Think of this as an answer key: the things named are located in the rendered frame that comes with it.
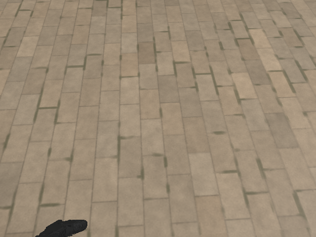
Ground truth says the left robot hand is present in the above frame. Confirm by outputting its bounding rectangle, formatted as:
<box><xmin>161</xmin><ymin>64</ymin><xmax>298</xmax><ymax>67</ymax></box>
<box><xmin>36</xmin><ymin>219</ymin><xmax>88</xmax><ymax>237</ymax></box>

